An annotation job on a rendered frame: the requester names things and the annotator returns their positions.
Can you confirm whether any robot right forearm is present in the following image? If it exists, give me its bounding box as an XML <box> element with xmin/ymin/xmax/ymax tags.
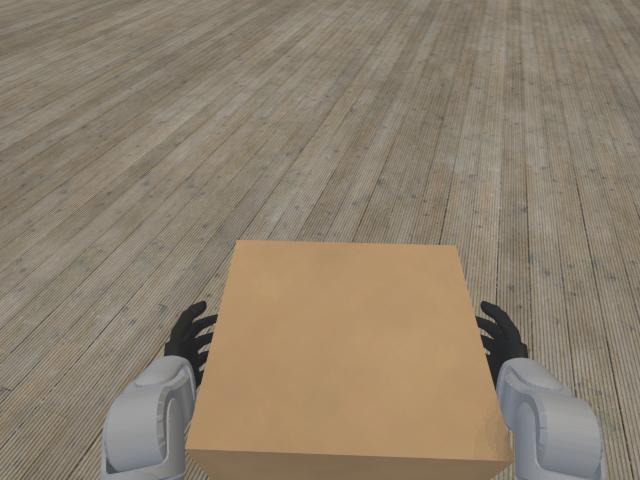
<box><xmin>496</xmin><ymin>358</ymin><xmax>607</xmax><ymax>480</ymax></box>

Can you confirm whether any robot left forearm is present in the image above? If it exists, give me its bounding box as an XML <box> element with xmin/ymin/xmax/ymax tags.
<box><xmin>100</xmin><ymin>356</ymin><xmax>196</xmax><ymax>480</ymax></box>

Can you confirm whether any left robot hand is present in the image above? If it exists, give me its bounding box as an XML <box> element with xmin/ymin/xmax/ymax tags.
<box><xmin>164</xmin><ymin>301</ymin><xmax>218</xmax><ymax>390</ymax></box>

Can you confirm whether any right robot hand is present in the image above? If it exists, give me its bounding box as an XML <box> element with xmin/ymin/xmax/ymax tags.
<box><xmin>475</xmin><ymin>301</ymin><xmax>528</xmax><ymax>391</ymax></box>

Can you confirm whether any carton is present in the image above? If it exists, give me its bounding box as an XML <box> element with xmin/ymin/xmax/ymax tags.
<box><xmin>185</xmin><ymin>240</ymin><xmax>515</xmax><ymax>480</ymax></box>

